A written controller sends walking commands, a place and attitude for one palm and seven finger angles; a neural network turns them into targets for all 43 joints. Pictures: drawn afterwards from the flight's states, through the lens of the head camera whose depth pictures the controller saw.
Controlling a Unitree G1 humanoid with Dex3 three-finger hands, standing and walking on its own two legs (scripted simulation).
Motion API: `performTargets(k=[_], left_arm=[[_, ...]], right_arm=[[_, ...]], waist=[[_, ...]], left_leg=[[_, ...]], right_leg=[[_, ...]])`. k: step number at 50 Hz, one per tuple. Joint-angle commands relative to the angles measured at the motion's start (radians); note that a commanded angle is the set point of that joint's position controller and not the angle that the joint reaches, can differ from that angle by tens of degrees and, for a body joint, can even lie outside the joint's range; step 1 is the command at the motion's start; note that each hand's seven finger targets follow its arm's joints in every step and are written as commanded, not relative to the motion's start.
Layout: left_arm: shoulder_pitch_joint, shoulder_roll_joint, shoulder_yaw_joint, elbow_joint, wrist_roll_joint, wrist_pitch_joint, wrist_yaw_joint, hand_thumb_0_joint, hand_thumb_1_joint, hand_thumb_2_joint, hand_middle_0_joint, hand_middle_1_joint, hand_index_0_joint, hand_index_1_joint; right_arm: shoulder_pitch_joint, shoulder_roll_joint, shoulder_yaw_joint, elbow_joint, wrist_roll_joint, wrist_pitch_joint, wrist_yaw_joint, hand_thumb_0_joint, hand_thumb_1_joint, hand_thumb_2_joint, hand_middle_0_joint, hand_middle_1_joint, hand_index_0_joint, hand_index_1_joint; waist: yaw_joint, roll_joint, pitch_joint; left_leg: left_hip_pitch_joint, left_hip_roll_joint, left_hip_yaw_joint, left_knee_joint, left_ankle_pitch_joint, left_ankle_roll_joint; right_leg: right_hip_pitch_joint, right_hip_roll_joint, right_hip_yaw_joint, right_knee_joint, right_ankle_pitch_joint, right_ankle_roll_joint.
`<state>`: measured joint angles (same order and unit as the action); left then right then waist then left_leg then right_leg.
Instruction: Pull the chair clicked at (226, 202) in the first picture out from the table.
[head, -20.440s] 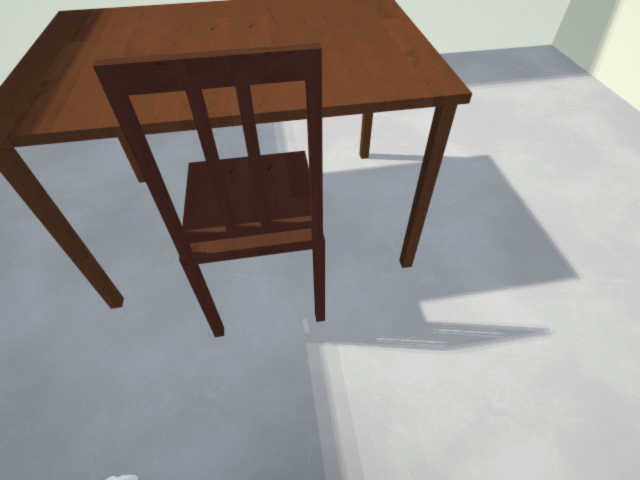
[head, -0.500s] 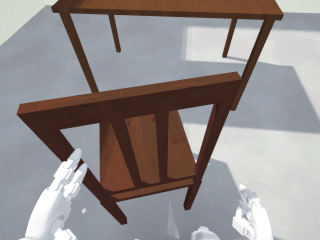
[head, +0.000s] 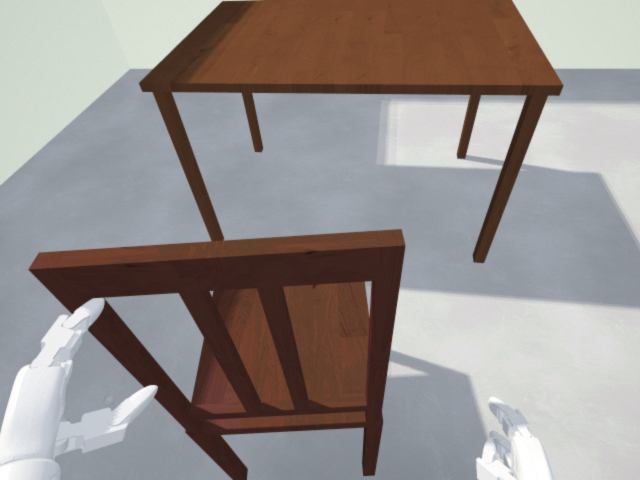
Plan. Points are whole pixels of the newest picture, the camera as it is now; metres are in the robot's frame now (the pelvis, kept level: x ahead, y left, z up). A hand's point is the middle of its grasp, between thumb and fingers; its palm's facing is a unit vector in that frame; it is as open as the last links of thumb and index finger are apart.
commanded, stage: draw the hand back to the body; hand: left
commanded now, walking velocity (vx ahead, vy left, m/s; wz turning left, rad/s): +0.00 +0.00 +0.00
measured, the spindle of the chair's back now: (229, 360) +0.29 +0.18 -0.05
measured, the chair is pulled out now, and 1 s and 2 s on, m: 0.66 0.66 0.66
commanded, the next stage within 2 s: step back with the hand held close in 0.58 s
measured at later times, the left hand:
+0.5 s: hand (31, 339) +0.18 +0.27 +0.19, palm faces +0.53 -0.73 -0.43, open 7.1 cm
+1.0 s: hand (56, 351) +0.19 +0.27 +0.16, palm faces +0.35 -0.75 -0.56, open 7.4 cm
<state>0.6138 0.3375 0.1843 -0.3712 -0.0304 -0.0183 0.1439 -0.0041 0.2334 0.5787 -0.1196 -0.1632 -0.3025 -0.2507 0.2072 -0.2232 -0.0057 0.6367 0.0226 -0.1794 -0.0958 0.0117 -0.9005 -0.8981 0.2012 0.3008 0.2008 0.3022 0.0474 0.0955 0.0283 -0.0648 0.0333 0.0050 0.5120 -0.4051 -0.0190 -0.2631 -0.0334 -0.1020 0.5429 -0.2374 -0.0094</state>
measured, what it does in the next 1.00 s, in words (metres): stands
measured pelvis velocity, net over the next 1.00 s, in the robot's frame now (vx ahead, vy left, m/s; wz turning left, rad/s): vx -0.03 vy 0.02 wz -0.05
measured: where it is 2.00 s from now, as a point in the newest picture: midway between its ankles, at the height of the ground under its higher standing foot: outside the picture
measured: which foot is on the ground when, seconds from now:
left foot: down 0.00-1.00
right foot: down 0.00-1.00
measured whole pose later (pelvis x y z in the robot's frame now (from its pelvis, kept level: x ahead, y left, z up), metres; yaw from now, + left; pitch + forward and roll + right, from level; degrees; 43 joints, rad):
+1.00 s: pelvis -0.03 +0.02 +0.01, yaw -3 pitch -1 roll +1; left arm 0.55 0.39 0.40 -0.43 -0.01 -0.16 0.16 0.01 0.89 0.90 -0.21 -0.30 -0.21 -0.30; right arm 0.17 -0.24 -0.05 0.61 0.03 -0.08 -0.06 0.01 -0.90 -0.90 0.20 0.30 0.20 0.30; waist -0.01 0.05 0.09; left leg -0.10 -0.01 0.07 0.43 -0.32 0.01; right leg -0.31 -0.06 -0.03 0.45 -0.12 0.02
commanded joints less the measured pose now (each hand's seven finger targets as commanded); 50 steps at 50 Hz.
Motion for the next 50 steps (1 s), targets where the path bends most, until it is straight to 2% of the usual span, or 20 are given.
performTargets(k=[1, 8, 10, 13, 16, 18, 21, 23, 24, 27, 28, 32, 35, 36, 37, 41, 43, 47, 48, 50], left_arm=[[-0.153, 0.227, 0.251, -0.349, -0.007, -0.129, 0.064, 0.000, 0.574, 0.743, -0.155, -0.233, -0.155, -0.233], [-0.251, 0.312, 0.334, -0.439, -0.005, -0.129, 0.080, 0.000, 0.827, 0.865, -0.190, -0.285, -0.190, -0.285], [-0.261, 0.327, 0.352, -0.445, -0.006, -0.129, 0.083, 0.000, 0.900, 0.900, -0.200, -0.300, -0.200, -0.300], [-0.245, 0.286, 0.322, -0.419, -0.005, -0.118, 0.074, 0.000, 0.900, 0.900, -0.200, -0.300, -0.200, -0.300], [-0.269, 0.279, 0.317, -0.391, -0.007, -0.127, 0.072, 0.000, 0.900, 0.900, -0.200, -0.300, -0.200, -0.300], [-0.239, 0.233, 0.302, -0.319, -0.006, -0.120, 0.066, 0.000, 0.900, 0.900, -0.200, -0.300, -0.200, -0.300], [-0.185, 0.176, 0.283, -0.192, -0.016, -0.121, 0.054, 0.000, 0.900, 0.900, -0.200, -0.300, -0.200, -0.300], [-0.143, 0.128, 0.257, -0.116, -0.022, -0.112, 0.039, 0.000, 0.900, 0.900, -0.200, -0.300, -0.200, -0.300], [-0.149, 0.123, 0.243, -0.126, -0.022, -0.119, 0.032, 0.000, 0.900, 0.900, -0.200, -0.300, -0.200, -0.300], [-0.163, 0.182, 0.285, -0.189, -0.026, -0.134, 0.033, 0.000, 0.900, 0.900, -0.200, -0.300, -0.200, -0.300], [-0.165, 0.198, 0.297, -0.215, -0.025, -0.134, 0.033, 0.000, 0.900, 0.900, -0.200, -0.300, -0.200, -0.300], [-0.175, 0.232, 0.320, -0.301, -0.021, -0.148, 0.045, 0.000, 0.900, 0.900, -0.200, -0.300, -0.200, -0.300], [-0.213, 0.198, 0.278, -0.303, -0.021, -0.145, 0.045, 0.000, 0.900, 0.900, -0.200, -0.300, -0.200, -0.300], [-0.402, 0.385, 0.454, -0.354, -0.032, -0.203, 0.044, 0.000, 0.900, 0.900, -0.200, -0.300, -0.200, -0.300], [-0.331, 0.320, 0.419, -0.233, -0.022, -0.207, 0.038, 0.000, 0.900, 0.900, -0.200, -0.300, -0.200, -0.300], [-0.162, 0.195, 0.326, -0.163, -0.007, -0.203, 0.023, 0.000, 0.900, 0.900, -0.200, -0.300, -0.200, -0.300], [-0.088, 0.187, 0.323, -0.172, -0.002, -0.200, 0.030, 0.000, 0.900, 0.900, -0.200, -0.300, -0.200, -0.300], [-0.050, 0.241, 0.375, -0.257, 0.011, -0.201, 0.048, 0.000, 0.900, 0.900, -0.200, -0.300, -0.200, -0.300], [-0.046, 0.275, 0.405, -0.270, 0.011, -0.204, 0.056, 0.000, 0.900, 0.900, -0.200, -0.300, -0.200, -0.300], [-0.037, 0.273, 0.408, -0.315, 0.010, -0.210, 0.060, 0.000, 0.900, 0.900, -0.200, -0.300, -0.200, -0.300]], right_arm=[[-0.111, -0.093, -0.029, -0.151, -0.007, -0.084, -0.003, 0.000, -0.900, -0.900, 0.200, 0.300, 0.200, 0.300], [-0.121, -0.101, -0.022, -0.133, -0.007, -0.116, 0.002, 0.000, -0.900, -0.900, 0.200, 0.300, 0.200, 0.300], [-0.110, -0.103, -0.021, -0.131, -0.007, -0.120, 0.000, 0.000, -0.900, -0.900, 0.200, 0.300, 0.200, 0.300], [-0.127, -0.103, -0.018, -0.126, -0.008, -0.126, 0.007, 0.000, -0.900, -0.900, 0.200, 0.300, 0.200, 0.300], [-0.118, -0.109, -0.022, -0.122, -0.009, -0.125, 0.008, 0.000, -0.900, -0.900, 0.200, 0.300, 0.200, 0.300], [-0.131, -0.107, -0.025, -0.113, -0.006, -0.121, 0.014, 0.000, -0.900, -0.900, 0.200, 0.300, 0.200, 0.300], [-0.123, -0.106, -0.038, -0.107, -0.004, -0.091, 0.022, 0.000, -0.900, -0.900, 0.200, 0.300, 0.200, 0.300], [-0.138, -0.103, -0.042, -0.108, 0.004, -0.064, 0.030, 0.000, -0.900, -0.900, 0.200, 0.300, 0.200, 0.300], [-0.132, -0.103, -0.040, -0.116, 0.005, -0.053, 0.034, 0.000, -0.900, -0.900, 0.200, 0.300, 0.200, 0.300], [-0.142, -0.106, -0.045, -0.134, 0.003, -0.038, 0.033, 0.000, -0.900, -0.900, 0.200, 0.300, 0.200, 0.300], [-0.153, -0.106, -0.043, -0.134, 0.003, -0.040, 0.033, 0.000, -0.900, -0.900, 0.200, 0.300, 0.200, 0.300], [-0.140, -0.100, -0.040, -0.141, -0.002, -0.057, 0.026, 0.000, -0.900, -0.900, 0.200, 0.300, 0.200, 0.300], [-0.137, -0.102, -0.036, -0.134, -0.002, -0.064, 0.020, 0.000, -0.900, -0.900, 0.200, 0.300, 0.200, 0.300], [-0.099, -0.119, -0.049, -0.159, 0.012, -0.038, 0.012, 0.000, -0.900, -0.900, 0.200, 0.300, 0.200, 0.300], [-0.096, -0.102, -0.050, -0.133, 0.008, -0.026, 0.009, 0.000, -0.900, -0.900, 0.200, 0.300, 0.200, 0.300], [-0.107, -0.125, -0.058, -0.151, 0.002, 0.014, 0.021, 0.000, -0.900, -0.900, 0.200, 0.300, 0.200, 0.300], [-0.133, -0.120, -0.062, -0.161, 0.006, 0.027, 0.024, 0.000, -0.900, -0.900, 0.200, 0.300, 0.200, 0.300], [-0.134, -0.112, -0.072, -0.192, 0.005, 0.053, 0.026, 0.000, -0.900, -0.900, 0.200, 0.300, 0.200, 0.300], [-0.145, -0.107, -0.075, -0.188, 0.009, 0.053, 0.021, 0.000, -0.900, -0.900, 0.200, 0.300, 0.200, 0.300], [-0.130, -0.099, -0.074, -0.198, 0.009, 0.052, 0.018, 0.000, -0.900, -0.900, 0.200, 0.300, 0.200, 0.300]], waist=[[0.009, 0.010, -0.136], [0.015, 0.080, -0.150], [0.016, 0.064, -0.161], [0.016, 0.080, -0.139], [0.015, 0.035, -0.131], [0.013, 0.036, -0.081], [0.011, -0.077, -0.043], [0.009, -0.098, 0.015], [0.008, -0.092, 0.005], [0.019, -0.070, -0.049], [0.020, -0.026, -0.051], [0.024, -0.007, -0.117], [0.007, -0.012, -0.091], [-0.017, -0.055, 0.031], [-0.027, -0.107, 0.021], [-0.033, -0.075, -0.057], [-0.033, -0.033, -0.087], [-0.028, -0.096, -0.141], [-0.032, -0.059, -0.148], [-0.031, -0.048, -0.162]], left_leg=[[-0.109, -0.002, -0.002, -0.109, 0.338, 0.020], [-0.059, 0.002, -0.015, -0.119, 0.419, 0.011], [-0.046, 0.008, -0.019, -0.126, 0.436, 0.010], [-0.045, 0.010, -0.013, -0.126, 0.465, 0.007], [-0.045, 0.015, -0.016, -0.139, 0.424, 0.011], [-0.066, 0.011, -0.006, -0.147, 0.400, 0.010], [-0.096, 0.020, 0.003, -0.155, 0.363, 0.017], [-0.145, 0.020, 0.007, -0.162, 0.323, 0.017], [-0.149, 0.019, 0.007, -0.164, 0.310, 0.021], [-0.143, 0.018, -0.001, -0.160, 0.300, 0.027], [-0.142, 0.016, 0.002, -0.154, 0.299, 0.024], [-0.106, 0.016, -0.002, -0.148, 0.333, 0.023], [-0.104, 0.016, -0.001, -0.151, 0.320, 0.022], [-0.139, 0.039, 0.016, -0.138, 0.205, 0.037], [-0.136, 0.030, 0.001, -0.134, 0.154, 0.037], [-0.125, 0.045, -0.002, -0.168, 0.201, 0.044], [-0.134, 0.067, -0.008, -0.190, 0.256, 0.049], [-0.181, 0.093, -0.036, -0.171, 0.344, 0.046], [-0.192, 0.096, -0.041, -0.174, 0.353, 0.047], [-0.205, 0.100, -0.047, -0.153, 0.391, 0.041]], right_leg=[[0.238, -0.033, 0.086, -0.090, 0.232, -0.022], [0.254, -0.031, 0.099, -0.093, 0.285, -0.028], [0.256, -0.033, 0.089, -0.088, 0.284, -0.023], [0.247, -0.030, 0.090, -0.096, 0.292, -0.025], [0.241, -0.033, 0.077, -0.096, 0.260, -0.017], [0.225, -0.027, 0.085, -0.110, 0.240, -0.023], [0.214, -0.030, 0.062, -0.105, 0.217, -0.015], [0.197, -0.027, 0.064, -0.116, 0.183, -0.017], [0.200, -0.033, 0.057, -0.117, 0.172, -0.014], [0.221, -0.036, 0.065, -0.109, 0.167, -0.014], [0.223, -0.034, 0.077, -0.114, 0.166, -0.017], [0.247, -0.038, 0.078, -0.112, 0.199, -0.021], [0.227, -0.037, 0.083, -0.122, 0.195, -0.021], [0.102, -0.092, 0.240, -0.189, 0.261, -0.028], [0.104, -0.114, 0.251, -0.212, 0.219, -0.037], [0.156, -0.108, 0.216, -0.177, 0.217, -0.021], [0.182, -0.102, 0.182, -0.135, 0.284, -0.009], [0.215, -0.100, 0.162, -0.068, 0.386, -0.004], [0.227, -0.105, 0.156, -0.053, 0.414, -0.004], [0.221, -0.104, 0.153, -0.024, 0.451, -0.005]])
